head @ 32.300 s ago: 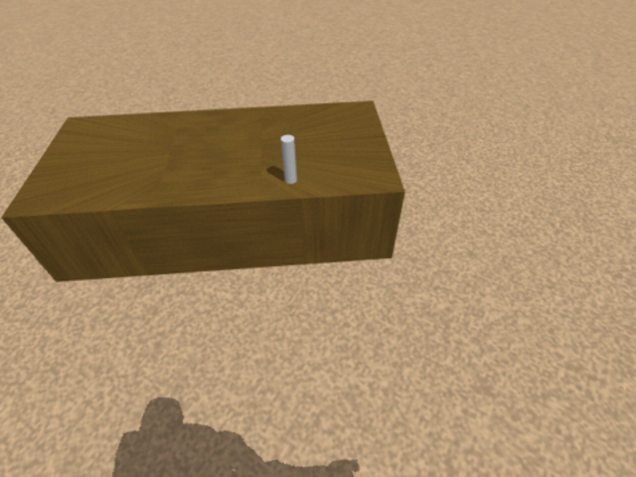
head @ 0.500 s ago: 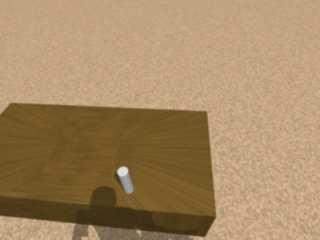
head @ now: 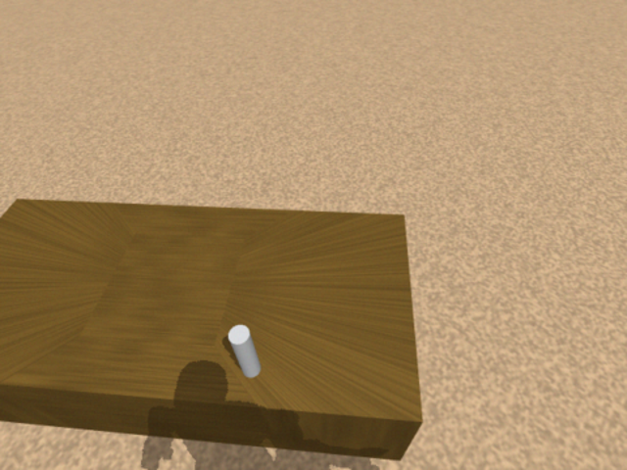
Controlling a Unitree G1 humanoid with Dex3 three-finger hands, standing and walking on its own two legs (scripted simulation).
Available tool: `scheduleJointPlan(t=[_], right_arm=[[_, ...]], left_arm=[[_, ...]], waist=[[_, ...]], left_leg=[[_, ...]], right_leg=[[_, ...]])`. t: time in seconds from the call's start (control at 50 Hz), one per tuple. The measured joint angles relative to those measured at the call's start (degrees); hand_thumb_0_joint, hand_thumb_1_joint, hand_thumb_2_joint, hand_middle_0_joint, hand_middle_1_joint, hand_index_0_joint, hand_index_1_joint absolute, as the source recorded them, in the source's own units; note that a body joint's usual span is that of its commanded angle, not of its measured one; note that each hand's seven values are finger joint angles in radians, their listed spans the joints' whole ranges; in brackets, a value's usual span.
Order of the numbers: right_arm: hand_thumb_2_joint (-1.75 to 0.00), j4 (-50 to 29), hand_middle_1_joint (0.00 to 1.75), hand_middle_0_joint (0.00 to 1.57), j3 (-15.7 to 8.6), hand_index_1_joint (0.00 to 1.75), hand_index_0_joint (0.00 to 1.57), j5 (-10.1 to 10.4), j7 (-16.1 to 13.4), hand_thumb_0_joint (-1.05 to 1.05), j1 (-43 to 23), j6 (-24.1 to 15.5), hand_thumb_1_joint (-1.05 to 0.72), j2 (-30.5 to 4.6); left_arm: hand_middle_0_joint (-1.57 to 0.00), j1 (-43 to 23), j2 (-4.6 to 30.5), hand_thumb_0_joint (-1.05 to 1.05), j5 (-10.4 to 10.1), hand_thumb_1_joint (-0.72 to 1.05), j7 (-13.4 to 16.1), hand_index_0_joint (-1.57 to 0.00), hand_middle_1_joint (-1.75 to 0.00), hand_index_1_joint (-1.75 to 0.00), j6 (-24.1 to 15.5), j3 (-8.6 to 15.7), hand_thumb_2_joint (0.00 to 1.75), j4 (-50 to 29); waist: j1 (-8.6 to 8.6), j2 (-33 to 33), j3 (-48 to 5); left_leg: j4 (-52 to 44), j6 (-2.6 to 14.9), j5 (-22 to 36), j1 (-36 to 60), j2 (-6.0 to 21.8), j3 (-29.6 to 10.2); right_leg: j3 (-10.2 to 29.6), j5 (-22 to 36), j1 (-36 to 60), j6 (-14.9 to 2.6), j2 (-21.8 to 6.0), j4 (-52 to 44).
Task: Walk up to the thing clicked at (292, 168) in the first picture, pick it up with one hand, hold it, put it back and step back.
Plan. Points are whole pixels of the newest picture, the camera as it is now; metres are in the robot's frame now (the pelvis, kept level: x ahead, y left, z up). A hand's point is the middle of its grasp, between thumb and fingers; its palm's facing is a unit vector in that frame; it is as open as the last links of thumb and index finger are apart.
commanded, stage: stand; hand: left
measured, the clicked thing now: (245, 352) +0.44 +0.19 -0.34
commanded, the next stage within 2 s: step back in 0.10 s
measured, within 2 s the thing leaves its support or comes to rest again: neither
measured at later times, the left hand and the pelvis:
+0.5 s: hand out of the picture +0.09 +0.33 -0.19, palm faces -0.02 -0.94 -0.35, open 7.4 cm; pelvis -0.06 +0.07 -0.02, yaw +1 degrees
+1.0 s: hand out of the picture -0.03 +0.34 -0.16, palm faces -0.07 -0.91 -0.41, open 7.4 cm; pelvis -0.14 +0.07 -0.02, yaw -4 degrees
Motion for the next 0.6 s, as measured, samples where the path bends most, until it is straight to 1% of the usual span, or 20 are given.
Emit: scheduleJointPlan(t=[0.1, 0.12, 0.16, 0.22, 0.26, 0.28, 0.32, 0.36, 0.38, 0.4, 0.42, 0.44, 0.46, 0.48, 0.5, 0.52, 0.54, 0.56, 0.6], right_arm=[[-0.90, -0.02, 0.30, 0.20, 0.07, 0.30, 0.21, 0.06, -0.09, 0.00, -0.13, -0.09, -0.90, -0.01], [-0.90, -0.29, 0.30, 0.20, -0.05, 0.30, 0.21, 0.20, 0.03, 0.00, -0.27, 0.11, -0.90, -0.11], [-0.90, -1.40, 0.30, 0.20, -0.48, 0.30, 0.21, 0.71, 0.12, 0.00, -1.14, 0.60, -0.90, -0.55], [-0.90, -3.57, 0.30, 0.20, -1.28, 0.30, 0.21, 1.29, 0.01, 0.00, -2.72, 1.28, -0.90, -1.48], [-0.90, -5.10, 0.30, 0.20, -1.96, 0.30, 0.21, 1.24, 0.08, 0.00, -3.28, 1.98, -0.90, -2.24], [-0.90, -5.88, 0.30, 0.20, -2.25, 0.30, 0.21, 1.23, 0.16, 0.00, -3.31, 2.31, -0.90, -2.58], [-0.90, -7.32, 0.30, 0.20, -2.75, 0.30, 0.21, 1.33, 0.32, 0.00, -2.83, 2.61, -0.91, -3.12], [-0.90, -8.42, 0.30, 0.20, -3.08, 0.30, 0.20, 1.30, 0.38, 0.00, -1.94, 2.74, -0.91, -3.58], [-0.90, -8.78, 0.30, 0.20, -3.20, 0.30, 0.20, 1.13, 0.33, 0.00, -1.43, 2.70, -0.91, -3.76], [-0.90, -9.01, 0.30, 0.20, -3.32, 0.30, 0.20, 0.89, 0.25, 0.00, -0.89, 2.54, -0.91, -3.91], [-0.90, -9.06, 0.30, 0.20, -3.55, 0.30, 0.20, 0.53, 0.10, 0.00, -0.46, 2.26, -0.91, -3.90], [-0.90, -8.81, 0.30, 0.20, -3.79, 0.30, 0.20, -0.02, -0.14, 0.00, -0.50, 2.09, -0.91, -3.10], [-0.90, -8.76, 0.30, 0.20, -3.74, 0.30, 0.20, -0.56, -0.17, 0.00, -0.36, 2.02, -0.91, -2.27], [-0.90, -8.87, 0.30, 0.20, -3.46, 0.30, 0.20, -0.80, -0.02, 0.00, -0.05, 2.03, -0.91, -1.66], [-0.90, -9.06, 0.30, 0.20, -3.21, 0.30, 0.20, -0.83, 0.11, 0.00, 0.42, 2.02, -0.91, -1.18], [-0.90, -9.30, 0.30, 0.20, -3.01, 0.30, 0.21, -0.82, 0.11, 0.00, 0.97, 2.03, -0.91, -0.73], [-0.90, -9.50, 0.30, 0.20, -2.82, 0.30, 0.21, -0.98, -0.01, 0.00, 1.47, 2.07, -0.90, -0.28], [-0.90, -9.68, 0.30, 0.20, -2.66, 0.30, 0.21, -1.16, -0.23, 0.00, 1.82, 2.15, -0.90, 0.10], [-0.90, -10.09, 0.30, 0.20, -2.55, 0.30, 0.21, -1.10, -0.74, 0.00, 1.85, 2.19, -0.90, 0.54]], left_arm=[[-0.21, -0.04, -0.02, 0.01, -0.09, 0.90, 0.05, -0.20, -0.30, -0.30, 0.09, -0.03, 0.89, 0.10], [-0.21, -0.15, -0.08, 0.01, -0.27, 0.90, -0.02, -0.21, -0.30, -0.30, 0.25, 0.38, 0.89, -0.21], [-0.21, -0.86, -0.05, 0.01, -0.70, 0.90, 0.13, -0.21, -0.30, -0.30, 0.51, 1.40, 0.89, -1.52], [-0.21, -2.43, 0.32, 0.01, -0.83, 0.90, 0.44, -0.21, -0.30, -0.30, 1.02, 2.49, 0.89, -3.80], [-0.21, -3.31, 0.53, 0.01, -0.22, 0.90, 0.62, -0.21, -0.30, -0.30, 1.47, 2.94, 0.89, -5.38], [-0.21, -3.65, 0.70, 0.01, 0.13, 0.90, 0.68, -0.21, -0.30, -0.30, 1.70, 3.10, 0.89, -6.17], [-0.21, -4.35, 1.21, 0.01, 0.62, 0.90, 0.81, -0.21, -0.30, -0.30, 2.20, 3.23, 0.89, -7.56], [-0.21, -5.20, 1.75, 0.01, 1.00, 0.90, 0.96, -0.21, -0.30, -0.30, 2.62, 3.25, 0.89, -8.99], [-0.21, -5.63, 2.04, 0.01, 1.04, 0.90, 1.02, -0.21, -0.30, -0.30, 2.82, 3.21, 0.89, -9.76], [-0.21, -6.07, 2.33, 0.01, 0.90, 0.90, 1.05, -0.21, -0.30, -0.30, 3.06, 3.16, 0.89, -10.52], [-0.21, -6.60, 2.67, 0.01, 0.63, 0.90, 1.02, -0.21, -0.30, -0.30, 3.36, 3.13, 0.89, -11.23], [-0.21, -7.40, 3.29, 0.01, 0.22, 0.90, 1.05, -0.21, -0.30, -0.30, 3.73, 3.29, 0.89, -11.74], [-0.21, -7.90, 3.66, 0.01, -0.12, 0.90, 1.25, -0.21, -0.30, -0.30, 4.14, 3.47, 0.89, -12.16], [-0.21, -7.94, 3.72, 0.01, -0.18, 0.90, 1.56, -0.20, -0.30, -0.30, 4.50, 3.57, 0.89, -12.48], [-0.20, -7.78, 3.61, 0.01, -0.13, 0.90, 1.84, -0.20, -0.30, -0.30, 4.74, 3.53, 0.89, -12.47], [-0.20, -7.62, 3.46, 0.01, -0.12, 0.90, 1.96, -0.20, -0.30, -0.30, 4.99, 3.44, 0.89, -12.28], [-0.20, -7.36, 3.39, 0.01, -0.26, 0.90, 1.98, -0.20, -0.30, -0.30, 5.17, 3.36, 0.89, -12.17], [-0.20, -6.91, 3.36, 0.01, -0.49, 0.90, 1.95, -0.20, -0.30, -0.30, 5.24, 3.31, 0.89, -12.27], [-0.20, -5.40, 3.29, 0.01, -0.60, 0.90, 1.84, -0.20, -0.30, -0.30, 5.06, 3.24, 0.89, -12.89]], waist=[[-0.03, -0.08, 0.11], [-0.05, -0.03, 0.20], [-0.03, 0.22, 1.60], [-0.04, 0.23, 4.62], [0.13, -0.24, 6.06], [0.18, -0.56, 6.55], [-0.09, -1.13, 7.01], [-0.48, -1.45, 7.22], [-0.71, -1.57, 7.30], [-1.02, -1.65, 7.38], [-1.34, -1.96, 7.65], [-1.07, -3.72, 8.71], [-0.54, -4.93, 9.54], [-0.51, -5.15, 9.80], [-1.12, -4.72, 9.65], [-1.83, -4.18, 9.38], [-2.15, -3.96, 9.00], [-1.97, -4.04, 8.55], [-1.17, -4.35, 7.98]], left_leg=[[-0.22, 0.04, -0.07, 0.21, -0.06, 0.07], [0.65, 0.13, -0.40, -0.45, -0.06, 0.02], [4.29, 0.47, -1.70, -2.80, 0.05, -0.15], [12.73, 2.06, -3.43, -7.85, -0.57, -0.22], [22.22, 3.22, -10.80, -11.89, -2.46, -0.79], [26.19, 3.69, -13.60, -13.44, -3.31, -0.91], [30.52, 4.40, -16.32, -15.16, -4.17, -1.14], [30.13, 4.44, -16.00, -15.05, -3.97, -1.37], [27.82, 4.37, -14.51, -14.29, -3.64, -1.43], [23.83, 4.23, -11.70, -12.99, -3.16, -1.35], [20.20, 3.77, -9.64, -11.68, -3.08, -1.24], [19.89, 3.84, -9.80, -11.28, -4.25, -0.35], [20.07, 4.10, -9.85, -11.14, -4.82, 0.54], [20.11, 4.40, -9.68, -11.29, -4.65, 0.74], [19.83, 4.69, -9.23, -11.59, -4.18, 0.18], [19.00, 4.91, -8.47, -11.72, -3.75, -0.60], [17.68, 5.05, -7.48, -11.67, -3.50, -0.96], [16.22, 5.15, -6.48, -11.55, -3.42, -0.74], [14.10, 5.36, -5.07, -11.27, -3.46, 0.49]], right_leg=[[0.07, -0.18, 0.07, 0.06, -0.06, 0.03], [0.03, -0.34, -0.39, 0.06, -0.06, 0.52], [-0.07, -0.78, -1.85, -0.04, 0.04, 2.30], [0.00, -1.03, -4.13, -0.18, -0.35, 4.77], [0.54, -1.11, -5.96, -0.04, -1.23, 6.42], [0.85, -1.14, -6.89, 0.09, -1.72, 7.22], [1.12, -1.32, -8.86, 0.55, -2.60, 8.91], [1.08, -1.69, -10.90, 1.38, -3.22, 10.92], [1.00, -2.04, -11.99, 1.87, -3.50, 12.23], [0.85, -2.58, -13.12, 2.41, -3.78, 13.85], [0.83, -3.29, -14.27, 2.88, -4.26, 15.83], [2.21, -3.76, -15.24, 1.98, -5.21, 17.89], [5.13, -8.29, -16.23, 0.89, -4.35, 20.63], [7.85, -14.06, -17.23, 0.38, -2.05, 24.37], [9.54, -18.41, -18.10, 0.09, 0.57, 28.75], [10.52, -20.73, -18.72, -0.16, 2.89, 33.09], [11.33, -21.15, -19.28, -0.32, 4.67, 36.94], [12.00, -20.16, -19.77, -0.48, 5.87, 39.98], [12.41, -17.81, -19.93, -0.48, 6.88, 43.68]])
